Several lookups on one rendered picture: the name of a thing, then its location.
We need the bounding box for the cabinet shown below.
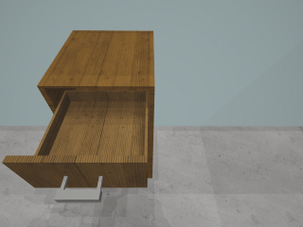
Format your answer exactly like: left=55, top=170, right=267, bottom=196
left=37, top=30, right=155, bottom=179

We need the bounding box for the drawer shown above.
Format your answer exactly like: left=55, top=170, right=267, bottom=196
left=2, top=90, right=149, bottom=188

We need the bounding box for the handle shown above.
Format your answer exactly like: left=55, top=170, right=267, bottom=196
left=54, top=176, right=103, bottom=202

